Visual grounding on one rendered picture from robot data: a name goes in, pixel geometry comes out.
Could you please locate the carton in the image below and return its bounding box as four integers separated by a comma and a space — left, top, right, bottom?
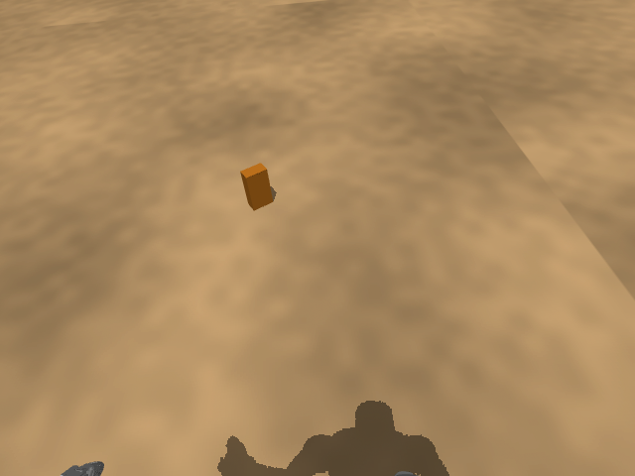
240, 163, 273, 210

